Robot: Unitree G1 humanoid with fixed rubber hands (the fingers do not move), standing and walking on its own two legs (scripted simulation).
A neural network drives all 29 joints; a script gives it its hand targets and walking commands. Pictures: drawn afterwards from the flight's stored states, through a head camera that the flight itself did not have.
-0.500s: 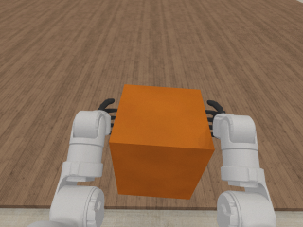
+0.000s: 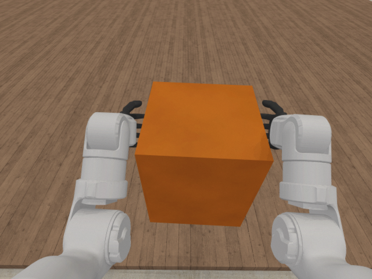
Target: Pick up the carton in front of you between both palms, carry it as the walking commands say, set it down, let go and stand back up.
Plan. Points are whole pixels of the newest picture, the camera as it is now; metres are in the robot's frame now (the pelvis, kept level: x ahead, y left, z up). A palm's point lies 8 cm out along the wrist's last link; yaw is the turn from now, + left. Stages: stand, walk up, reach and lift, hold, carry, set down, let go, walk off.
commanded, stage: carry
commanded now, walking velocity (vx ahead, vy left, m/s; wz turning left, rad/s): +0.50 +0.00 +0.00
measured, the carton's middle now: (198, 157) +0.36 +0.00 +0.10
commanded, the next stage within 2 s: none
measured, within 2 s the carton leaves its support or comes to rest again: neither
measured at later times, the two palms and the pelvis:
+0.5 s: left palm (135, 77) +0.61 +0.18 +0.15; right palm (239, 80) +0.60 -0.12 +0.16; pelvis +0.22 +0.05 +0.00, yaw +0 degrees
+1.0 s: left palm (148, 19) +0.91 +0.18 +0.22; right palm (229, 18) +0.94 -0.11 +0.22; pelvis +0.54 +0.00 +0.06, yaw +2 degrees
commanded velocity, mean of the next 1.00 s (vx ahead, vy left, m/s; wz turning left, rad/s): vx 0.50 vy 0.00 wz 0.00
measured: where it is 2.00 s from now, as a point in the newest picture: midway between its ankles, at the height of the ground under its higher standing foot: (185, 147)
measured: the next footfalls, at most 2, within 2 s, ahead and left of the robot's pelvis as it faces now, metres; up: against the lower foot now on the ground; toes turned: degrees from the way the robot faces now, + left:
left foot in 0.20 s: +0.21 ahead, +0.12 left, +0.00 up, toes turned +7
right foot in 0.68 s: +0.59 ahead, -0.05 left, +0.06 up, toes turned -5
